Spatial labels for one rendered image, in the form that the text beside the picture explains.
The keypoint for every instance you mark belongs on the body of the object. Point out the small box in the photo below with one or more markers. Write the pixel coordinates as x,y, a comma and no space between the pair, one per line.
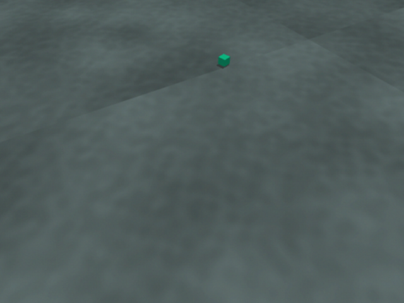
223,60

